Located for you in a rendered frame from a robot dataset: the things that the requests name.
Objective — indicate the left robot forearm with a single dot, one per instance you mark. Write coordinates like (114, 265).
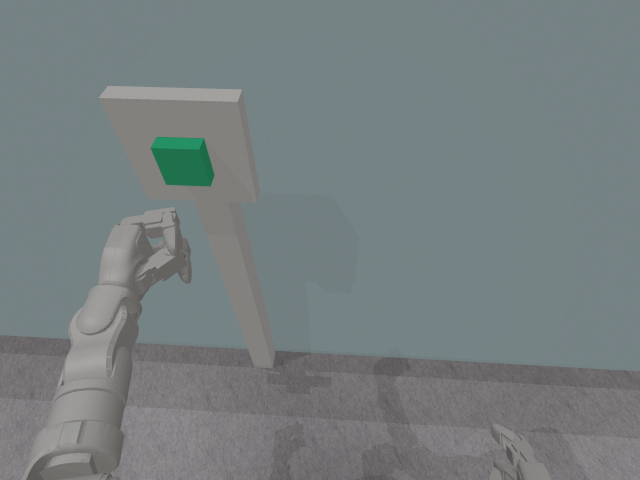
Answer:
(82, 434)

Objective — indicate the button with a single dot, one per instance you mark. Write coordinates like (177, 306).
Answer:
(183, 161)

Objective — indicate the left robot hand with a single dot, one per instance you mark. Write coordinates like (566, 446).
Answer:
(129, 260)

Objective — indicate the right robot hand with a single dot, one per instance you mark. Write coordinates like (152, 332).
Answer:
(520, 454)

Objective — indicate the panel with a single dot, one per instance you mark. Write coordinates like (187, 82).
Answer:
(140, 114)

